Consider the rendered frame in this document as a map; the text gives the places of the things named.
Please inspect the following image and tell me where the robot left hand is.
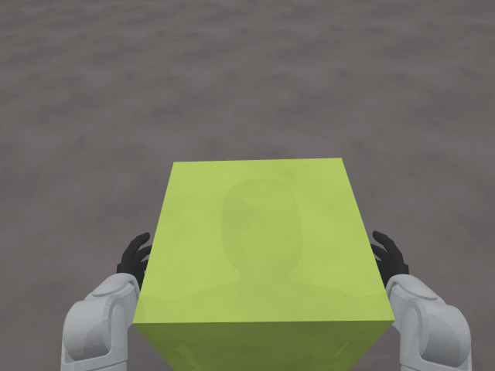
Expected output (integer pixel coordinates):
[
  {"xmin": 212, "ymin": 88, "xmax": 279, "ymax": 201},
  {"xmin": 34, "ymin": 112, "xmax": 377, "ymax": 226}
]
[{"xmin": 117, "ymin": 233, "xmax": 152, "ymax": 291}]

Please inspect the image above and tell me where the right robot forearm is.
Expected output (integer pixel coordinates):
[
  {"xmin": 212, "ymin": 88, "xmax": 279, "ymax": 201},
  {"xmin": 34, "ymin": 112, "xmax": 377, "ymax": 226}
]
[{"xmin": 385, "ymin": 274, "xmax": 472, "ymax": 371}]

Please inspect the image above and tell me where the left robot forearm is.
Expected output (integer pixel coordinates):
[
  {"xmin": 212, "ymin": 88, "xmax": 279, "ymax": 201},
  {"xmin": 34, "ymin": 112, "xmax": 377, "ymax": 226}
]
[{"xmin": 60, "ymin": 273, "xmax": 140, "ymax": 371}]

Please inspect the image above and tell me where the carton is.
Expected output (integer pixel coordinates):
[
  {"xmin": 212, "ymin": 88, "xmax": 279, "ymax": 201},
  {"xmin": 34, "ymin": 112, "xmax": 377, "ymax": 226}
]
[{"xmin": 132, "ymin": 158, "xmax": 395, "ymax": 371}]

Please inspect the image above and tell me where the robot right hand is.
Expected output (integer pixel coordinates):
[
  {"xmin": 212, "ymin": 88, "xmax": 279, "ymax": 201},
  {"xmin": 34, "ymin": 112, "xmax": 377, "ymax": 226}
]
[{"xmin": 370, "ymin": 231, "xmax": 409, "ymax": 289}]

